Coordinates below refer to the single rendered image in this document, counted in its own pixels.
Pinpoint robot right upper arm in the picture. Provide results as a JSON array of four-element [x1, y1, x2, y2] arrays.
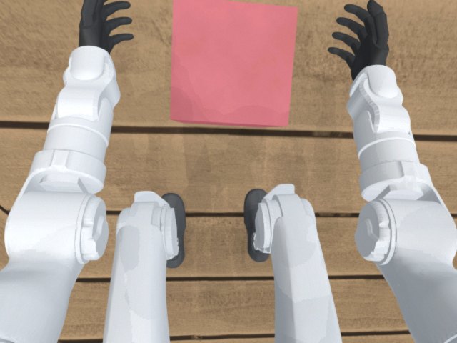
[[354, 198, 457, 343]]

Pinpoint left robot thigh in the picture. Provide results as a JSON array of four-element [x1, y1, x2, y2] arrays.
[[103, 201, 177, 343]]

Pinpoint robot left forearm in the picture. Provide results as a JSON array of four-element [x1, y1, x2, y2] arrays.
[[4, 46, 121, 256]]

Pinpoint robot right hand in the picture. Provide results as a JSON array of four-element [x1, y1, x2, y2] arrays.
[[328, 0, 389, 81]]

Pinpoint robot right forearm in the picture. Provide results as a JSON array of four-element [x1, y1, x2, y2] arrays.
[[346, 65, 457, 258]]

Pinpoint robot left hand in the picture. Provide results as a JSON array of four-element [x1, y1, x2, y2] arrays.
[[79, 0, 134, 55]]

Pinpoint carton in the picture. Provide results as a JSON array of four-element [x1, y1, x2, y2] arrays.
[[170, 0, 298, 127]]

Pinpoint robot left upper arm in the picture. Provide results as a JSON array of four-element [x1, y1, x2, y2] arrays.
[[0, 190, 109, 343]]

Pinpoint robot left foot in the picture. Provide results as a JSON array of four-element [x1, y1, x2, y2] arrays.
[[161, 193, 186, 268]]

